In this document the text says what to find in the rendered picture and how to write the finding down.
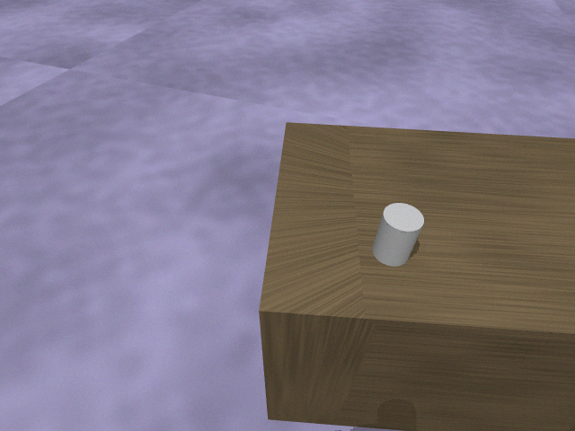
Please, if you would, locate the can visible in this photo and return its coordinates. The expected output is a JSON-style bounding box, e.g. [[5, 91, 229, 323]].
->
[[372, 203, 424, 267]]

